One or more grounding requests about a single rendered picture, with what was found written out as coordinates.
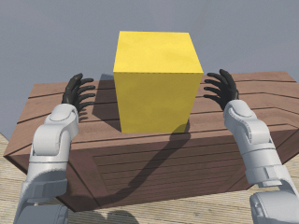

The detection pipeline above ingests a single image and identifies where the robot left hand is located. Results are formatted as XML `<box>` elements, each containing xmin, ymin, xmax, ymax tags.
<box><xmin>61</xmin><ymin>73</ymin><xmax>96</xmax><ymax>114</ymax></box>

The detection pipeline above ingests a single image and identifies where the robot right hand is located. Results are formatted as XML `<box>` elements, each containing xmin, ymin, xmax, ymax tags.
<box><xmin>203</xmin><ymin>69</ymin><xmax>239</xmax><ymax>111</ymax></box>

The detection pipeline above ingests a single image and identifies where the right robot forearm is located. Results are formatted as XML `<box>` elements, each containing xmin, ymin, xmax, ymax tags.
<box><xmin>222</xmin><ymin>99</ymin><xmax>299</xmax><ymax>200</ymax></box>

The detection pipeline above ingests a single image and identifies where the carton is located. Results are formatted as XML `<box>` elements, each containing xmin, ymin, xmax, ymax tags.
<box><xmin>113</xmin><ymin>31</ymin><xmax>204</xmax><ymax>133</ymax></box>

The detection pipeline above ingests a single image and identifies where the right robot upper arm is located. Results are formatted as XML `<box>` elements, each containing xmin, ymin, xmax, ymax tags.
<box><xmin>249</xmin><ymin>189</ymin><xmax>299</xmax><ymax>224</ymax></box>

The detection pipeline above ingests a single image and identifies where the left robot forearm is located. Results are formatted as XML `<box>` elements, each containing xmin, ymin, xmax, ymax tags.
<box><xmin>13</xmin><ymin>104</ymin><xmax>79</xmax><ymax>224</ymax></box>

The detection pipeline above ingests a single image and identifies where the left robot upper arm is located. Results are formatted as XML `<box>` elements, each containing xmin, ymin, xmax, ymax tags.
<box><xmin>16</xmin><ymin>204</ymin><xmax>69</xmax><ymax>224</ymax></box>

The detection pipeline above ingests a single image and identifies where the pedestal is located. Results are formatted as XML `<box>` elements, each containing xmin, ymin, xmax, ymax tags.
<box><xmin>3</xmin><ymin>71</ymin><xmax>299</xmax><ymax>213</ymax></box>

